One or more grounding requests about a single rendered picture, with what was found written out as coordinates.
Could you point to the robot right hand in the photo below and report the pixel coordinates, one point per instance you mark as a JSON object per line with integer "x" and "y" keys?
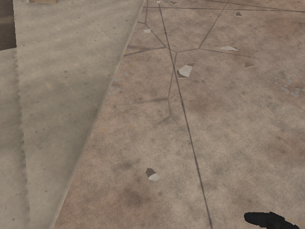
{"x": 268, "y": 220}

